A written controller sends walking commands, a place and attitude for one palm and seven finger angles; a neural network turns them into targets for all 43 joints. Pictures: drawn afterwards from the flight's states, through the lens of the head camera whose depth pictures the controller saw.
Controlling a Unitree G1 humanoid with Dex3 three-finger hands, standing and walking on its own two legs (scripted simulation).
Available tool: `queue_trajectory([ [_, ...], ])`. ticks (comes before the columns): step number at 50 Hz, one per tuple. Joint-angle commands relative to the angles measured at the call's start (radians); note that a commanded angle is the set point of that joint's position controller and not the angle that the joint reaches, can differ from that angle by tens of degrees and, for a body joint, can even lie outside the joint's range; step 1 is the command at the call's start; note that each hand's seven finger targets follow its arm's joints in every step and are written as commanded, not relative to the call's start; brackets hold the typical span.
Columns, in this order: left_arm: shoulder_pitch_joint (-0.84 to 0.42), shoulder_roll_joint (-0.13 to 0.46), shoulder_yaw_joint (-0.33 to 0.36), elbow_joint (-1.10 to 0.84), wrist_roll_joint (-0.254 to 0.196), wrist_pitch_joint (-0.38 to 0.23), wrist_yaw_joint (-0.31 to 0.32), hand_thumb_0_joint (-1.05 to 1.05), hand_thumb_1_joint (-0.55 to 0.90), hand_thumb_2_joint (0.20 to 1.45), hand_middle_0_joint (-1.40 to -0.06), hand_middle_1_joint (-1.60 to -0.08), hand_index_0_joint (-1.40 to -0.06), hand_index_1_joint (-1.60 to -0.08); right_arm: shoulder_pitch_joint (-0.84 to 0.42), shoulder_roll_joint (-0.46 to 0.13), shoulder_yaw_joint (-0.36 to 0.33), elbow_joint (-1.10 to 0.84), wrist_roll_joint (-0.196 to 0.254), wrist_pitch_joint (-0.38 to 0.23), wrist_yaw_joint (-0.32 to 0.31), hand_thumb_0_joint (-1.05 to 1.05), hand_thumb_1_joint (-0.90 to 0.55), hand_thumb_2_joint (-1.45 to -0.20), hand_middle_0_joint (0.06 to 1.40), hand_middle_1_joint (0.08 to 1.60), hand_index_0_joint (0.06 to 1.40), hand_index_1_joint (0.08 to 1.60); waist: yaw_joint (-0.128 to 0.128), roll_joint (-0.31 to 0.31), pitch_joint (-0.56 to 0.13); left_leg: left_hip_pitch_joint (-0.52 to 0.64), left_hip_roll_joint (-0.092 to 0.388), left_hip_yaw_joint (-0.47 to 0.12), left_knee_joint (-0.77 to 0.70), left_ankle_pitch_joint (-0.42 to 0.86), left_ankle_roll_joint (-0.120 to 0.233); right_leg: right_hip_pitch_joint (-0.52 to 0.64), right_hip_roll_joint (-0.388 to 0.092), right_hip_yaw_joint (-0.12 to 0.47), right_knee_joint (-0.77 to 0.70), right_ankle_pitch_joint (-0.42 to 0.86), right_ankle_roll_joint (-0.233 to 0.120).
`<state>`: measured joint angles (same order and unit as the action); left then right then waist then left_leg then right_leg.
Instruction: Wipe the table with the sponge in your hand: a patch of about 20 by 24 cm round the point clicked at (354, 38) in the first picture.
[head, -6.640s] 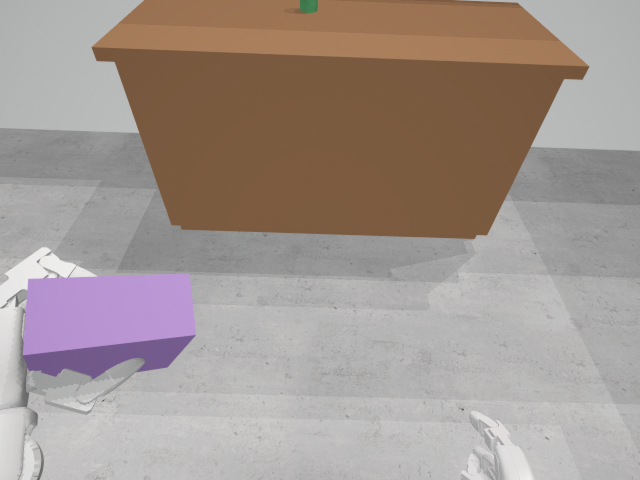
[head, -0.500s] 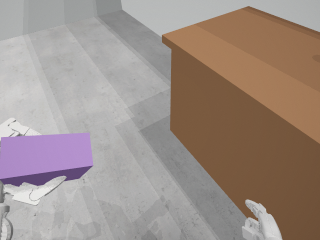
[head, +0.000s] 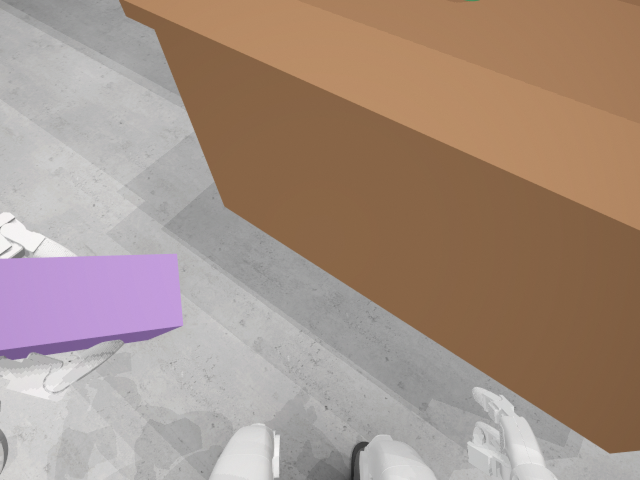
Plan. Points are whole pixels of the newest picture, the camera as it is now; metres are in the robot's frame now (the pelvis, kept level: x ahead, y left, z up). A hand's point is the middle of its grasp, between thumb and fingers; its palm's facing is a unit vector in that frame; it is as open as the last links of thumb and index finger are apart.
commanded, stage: turn to face it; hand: left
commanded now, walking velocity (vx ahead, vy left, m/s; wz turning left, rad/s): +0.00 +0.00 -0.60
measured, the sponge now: (112, 307) +0.25 +0.19 +0.15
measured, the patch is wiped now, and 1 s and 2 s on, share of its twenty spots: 0.00 0.00 0.00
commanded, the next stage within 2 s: take the last steps up to it in 1.66 s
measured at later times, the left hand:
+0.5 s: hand (215, 323) +0.22 +0.09 +0.18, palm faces +0.10 -0.86 -0.49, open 9.8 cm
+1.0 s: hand (313, 419) +0.16 +0.01 +0.19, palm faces -0.16 -0.88 -0.44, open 9.8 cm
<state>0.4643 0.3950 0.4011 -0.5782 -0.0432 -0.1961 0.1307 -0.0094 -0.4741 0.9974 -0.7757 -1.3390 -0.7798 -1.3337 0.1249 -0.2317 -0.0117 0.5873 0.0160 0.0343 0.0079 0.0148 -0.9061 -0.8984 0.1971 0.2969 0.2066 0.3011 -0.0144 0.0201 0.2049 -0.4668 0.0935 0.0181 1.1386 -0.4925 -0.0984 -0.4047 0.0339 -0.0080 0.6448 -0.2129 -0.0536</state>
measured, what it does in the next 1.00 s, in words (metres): walks backwards, turning right: left foot, then right foot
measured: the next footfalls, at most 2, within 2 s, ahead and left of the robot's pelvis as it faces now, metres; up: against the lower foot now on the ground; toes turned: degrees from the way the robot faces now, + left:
left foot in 0.16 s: +0.06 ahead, +0.12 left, +0.00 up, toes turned -1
right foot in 0.44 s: -0.02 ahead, -0.16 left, +0.00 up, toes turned -23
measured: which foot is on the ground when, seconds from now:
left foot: up 0.00-0.14, down 0.16-0.46, up 0.48-0.90, down 0.92-1.00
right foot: down 0.00-0.18, up 0.20-0.42, down 0.44-0.94, up 0.96-1.00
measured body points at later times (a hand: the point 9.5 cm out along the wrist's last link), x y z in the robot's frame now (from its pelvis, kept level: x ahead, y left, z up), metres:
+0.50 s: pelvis -0.07 -0.05 +0.00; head -0.03 -0.09 +0.44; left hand +0.21 +0.14 +0.21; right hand +0.05 -0.29 -0.11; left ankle +0.01 +0.11 -0.71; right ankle -0.06 -0.15 -0.72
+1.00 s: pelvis -0.16 -0.06 +0.01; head -0.13 -0.07 +0.46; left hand +0.16 +0.06 +0.21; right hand -0.14 -0.36 -0.07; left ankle -0.07 +0.07 -0.72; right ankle -0.10 -0.14 -0.69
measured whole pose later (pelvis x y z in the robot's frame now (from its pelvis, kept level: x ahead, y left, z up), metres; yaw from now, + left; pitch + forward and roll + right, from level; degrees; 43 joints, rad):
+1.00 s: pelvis -0.16 -0.06 +0.01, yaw -36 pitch -1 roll +3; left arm 0.45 0.41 0.37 -0.54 -0.04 -0.19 0.12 -0.01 -0.47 1.00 -0.78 -1.34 -0.78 -1.33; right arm 0.17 -0.23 -0.03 0.50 0.01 0.06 -0.01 0.01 -0.91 -0.90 0.19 0.30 0.20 0.30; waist 0.03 -0.06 0.07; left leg -0.22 0.04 0.09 0.51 -0.26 -0.02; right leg -0.52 0.14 0.07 0.81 -0.29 0.00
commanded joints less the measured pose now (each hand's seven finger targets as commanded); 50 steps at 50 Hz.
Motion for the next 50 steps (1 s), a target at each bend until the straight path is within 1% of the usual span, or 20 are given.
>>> queue_trajectory([
  [1, 0.092, 0.232, 0.231, -0.271, -0.026, -0.08, 0.043, 0.0, 0.1, 1.3, -1.2, -1.6, -1.2, -1.6, -0.048, -0.067, -0.036, -0.186, -0.007, -0.032, -0.006, 0.0, -0.9, -0.9, 0.2, 0.3, 0.2, 0.3, 0.039, -0.137, -0.395, 0.059, -0.019, 0.015, -0.204, 0.02, 0.009, 0.217, -0.269, 0.353, -0.3, 0.109, -0.12],
  [4, 0.121, 0.198, 0.207, -0.221, -0.021, -0.069, 0.043, 0.0, 0.1, 1.3, -1.2, -1.6, -1.2, -1.6, -0.033, -0.071, -0.032, -0.187, -0.001, -0.031, -0.007, 0.0, -0.9, -0.9, 0.2, 0.3, 0.2, 0.3, 0.047, -0.148, -0.37, 0.141, -0.04, 0.016, -0.427, 0.019, 0.027, 0.167, -0.247, 0.388, -0.299, 0.067, -0.115],
  [7, 0.078, 0.173, 0.163, -0.178, -0.016, -0.063, 0.033, 0.0, 0.1, 1.3, -1.2, -1.6, -1.2, -1.6, 0.01, -0.09, -0.036, -0.186, 0.002, -0.027, -0.015, 0.0, -0.9, -0.9, 0.2, 0.3, 0.2, 0.3, 0.021, -0.087, -0.344, 0.353, -0.012, 0.028, -0.695, 0.131, 0.061, 0.0, -0.172, 0.361, -0.253, -0.078, -0.032],
  [8, 0.045, 0.164, 0.149, -0.177, -0.017, -0.063, 0.025, 0.0, 0.1, 1.3, -1.2, -1.6, -1.2, -1.6, 0.007, -0.108, -0.042, -0.196, 0.0, -0.032, -0.026, 0.0, -0.9, -0.9, 0.2, 0.3, 0.2, 0.3, 0.017, -0.004, -0.296, 0.378, 0.096, -0.076, -0.807, 0.112, 0.109, -0.078, -0.099, 0.305, -0.135, -0.115, 0.004],
  [9, 0.026, 0.164, 0.152, -0.171, -0.008, -0.072, 0.017, 0.0, 0.1, 1.3, -1.2, -1.6, -1.2, -1.6, -0.023, -0.12, -0.046, -0.21, -0.002, -0.036, -0.036, 0.0, -0.9, -0.9, 0.2, 0.3, 0.2, 0.3, 0.038, 0.21, -0.259, 0.38, 0.274, -0.206, -0.881, 0.177, 0.185, -0.185, 0.004, 0.178, 0.103, -0.266, 0.057],
  [10, -0.024, 0.175, 0.147, -0.184, 0.017, -0.075, 0.021, 0.0, 0.1, 1.3, -1.2, -1.6, -1.2, -1.6, -0.036, -0.103, -0.039, -0.209, -0.004, -0.044, -0.039, 0.0, -0.9, -0.9, 0.2, 0.3, 0.2, 0.3, 0.04, 0.301, -0.252, 0.229, 0.392, -0.26, -0.927, 0.142, 0.244, -0.136, 0.003, 0.057, 0.413, -0.3, 0.084],
  [12, -0.046, 0.118, 0.073, -0.131, 0.023, -0.064, 0.012, 0.0, 0.1, 1.3, -1.2, -1.6, -1.2, -1.6, -0.008, -0.101, -0.049, -0.2, 0.002, -0.056, -0.034, 0.0, -0.9, -0.9, 0.2, 0.3, 0.2, 0.3, 0.026, 0.189, -0.179, 0.148, 0.357, -0.126, -0.868, 0.245, 0.254, -0.147, -0.056, 0.05, 0.549, -0.249, 0.101],
  [14, -0.119, 0.106, 0.021, -0.18, 0.025, -0.061, 0.017, 0.0, 0.1, 1.3, -1.2, -1.6, -1.2, -1.6, 0.0, -0.111, -0.05, -0.202, 0.009, -0.078, -0.028, 0.0, -0.9, -0.9, 0.2, 0.3, 0.2, 0.3, 0.03, 0.216, -0.183, 0.222, 0.301, 0.01, -0.804, 0.422, 0.204, -0.138, -0.074, -0.023, 0.413, -0.255, 0.114],
  [20, -0.142, 0.144, 0.05, -0.178, 0.015, -0.054, 0.026, 0.0, 0.1, 1.3, -1.2, -1.6, -1.2, -1.6, 0.05, -0.116, -0.044, -0.208, 0.002, -0.13, -0.017, 0.0, -0.9, -0.9, 0.2, 0.3, 0.2, 0.3, 0.025, 0.259, -0.238, 0.239, 0.254, 0.12, -0.642, 0.463, 0.12, 0.144, -0.021, -0.143, -0.051, -0.147, 0.111],
  [22, -0.129, 0.188, 0.098, -0.165, 0.016, -0.061, 0.03, 0.0, 0.1, 1.3, -1.2, -1.6, -1.2, -1.6, 0.063, -0.092, -0.043, -0.202, 0.009, -0.132, -0.01, 0.0, -0.9, -0.9, 0.2, 0.3, 0.2, 0.3, 0.027, 0.059, -0.288, 0.18, 0.176, 0.161, -0.401, 0.315, 0.064, 0.27, -0.118, -0.018, -0.223, 0.104, 0.053],
  [23, -0.063, 0.248, 0.157, -0.128, 0.02, -0.064, 0.041, 0.0, 0.1, 1.3, -1.2, -1.6, -1.2, -1.6, 0.04, -0.058, -0.034, -0.221, 0.005, -0.128, -0.012, 0.0, -0.9, -0.9, 0.2, 0.3, 0.2, 0.3, 0.041, -0.208, -0.301, -0.031, 0.044, 0.161, -0.192, -0.044, 0.021, 0.372, -0.284, 0.291, -0.232, 0.515, -0.051],
  [24, -0.021, 0.241, 0.177, -0.109, -0.017, -0.047, 0.042, 0.0, 0.1, 1.3, -1.2, -1.6, -1.2, -1.6, -0.009, -0.065, -0.039, -0.233, 0.013, -0.115, -0.02, 0.0, -0.9, -0.9, 0.2, 0.3, 0.2, 0.3, 0.063, -0.33, -0.337, -0.085, -0.009, 0.041, -0.014, -0.115, 0.015, 0.316, -0.346, 0.458, -0.28, 0.543, -0.078],
  [25, 0.019, 0.242, 0.187, -0.143, -0.025, -0.042, 0.041, 0.0, 0.1, 1.3, -1.2, -1.6, -1.2, -1.6, -0.026, -0.049, -0.029, -0.232, 0.007, -0.097, -0.018, 0.0, -0.9, -0.9, 0.2, 0.3, 0.2, 0.3, 0.048, -0.274, -0.339, -0.12, 0.007, -0.041, 0.069, -0.056, 0.013, 0.337, -0.351, 0.47, -0.272, 0.507, -0.097],
  [26, 0.052, 0.226, 0.193, -0.174, -0.03, -0.053, 0.04, 0.0, 0.1, 1.3, -1.2, -1.6, -1.2, -1.6, -0.028, -0.024, -0.01, -0.211, 0.0, -0.075, -0.016, 0.0, -0.9, -0.9, 0.2, 0.3, 0.2, 0.3, 0.04, -0.158, -0.368, -0.151, 0.015, -0.059, 0.11, 0.002, 0.004, 0.403, -0.322, 0.405, -0.224, 0.51, -0.116],
  [28, 0.071, 0.197, 0.18, -0.19, -0.032, -0.062, 0.041, 0.0, 0.1, 1.3, -1.2, -1.6, -1.2, -1.6, -0.039, -0.024, -0.001, -0.194, -0.001, -0.037, -0.012, 0.0, -0.9, -0.9, 0.2, 0.3, 0.2, 0.3, 0.031, -0.097, -0.405, -0.138, 0.01, -0.046, 0.059, 0.039, -0.006, 0.433, -0.282, 0.306, -0.21, 0.5, -0.108],
  [42, -0.017, 0.171, 0.087, -0.162, -0.014, -0.04, 0.037, 0.0, 0.1, 1.3, -1.2, -1.6, -1.2, -1.6, -0.023, -0.099, -0.037, -0.212, -0.001, 0.019, -0.02, 0.0, -0.9, -0.9, 0.2, 0.3, 0.2, 0.3, 0.051, -0.116, -0.336, 0.213, -0.088, 0.006, -0.542, -0.004, 0.063, 0.139, -0.193, 0.479, -0.431, -0.135, -0.058],
  [45, -0.066, 0.182, 0.078, -0.186, -0.013, -0.059, 0.025, 0.0, 0.1, 1.3, -1.2, -1.6, -1.2, -1.6, 0.005, -0.111, -0.044, -0.213, -0.006, 0.012, -0.021, 0.0, -0.9, -0.9, 0.2, 0.3, 0.2, 0.3, 0.026, -0.013, -0.322, 0.402, 0.006, -0.035, -0.782, 0.014, 0.125, -0.02, -0.086, 0.403, -0.324, -0.212, 0.024],
  [47, -0.084, 0.201, 0.119, -0.19, -0.008, -0.068, 0.016, 0.0, 0.1, 1.3, -1.2, -1.6, -1.2, -1.6, -0.027, -0.113, -0.044, -0.224, -0.009, -0.013, -0.032, 0.0, -0.9, -0.9, 0.2, 0.3, 0.2, 0.3, 0.036, 0.278, -0.253, 0.324, 0.31, -0.261, -0.929, -0.049, 0.263, -0.167, 0.049, 0.144, 0.187, -0.195, 0.091],
  [48, -0.139, 0.248, 0.143, -0.257, 0.008, -0.071, 0.02, 0.0, 0.1, 1.3, -1.2, -1.6, -1.2, -1.6, -0.035, -0.078, -0.042, -0.235, -0.007, -0.029, -0.039, 0.0, -0.9, -0.9, 0.2, 0.3, 0.2, 0.3, 0.045, 0.282, -0.238, 0.169, 0.386, -0.279, -0.956, -0.018, 0.298, -0.121, 0.022, 0.092, 0.478, -0.219, 0.097],
  [50, -0.037, 0.155, 0.1, -0.114, 0.005, -0.06, 0.006, 0.0, 0.1, 1.3, -1.2, -1.6, -1.2, -1.6, -0.019, -0.087, -0.053, -0.22, 0.002, -0.049, -0.026, 0.0, -0.9, -0.9, 0.2, 0.3, 0.2, 0.3, 0.046, 0.204, -0.138, 0.084, 0.326, -0.079, -0.901, 0.091, 0.265, -0.14, -0.036, 0.076, 0.587, -0.224, 0.098],
])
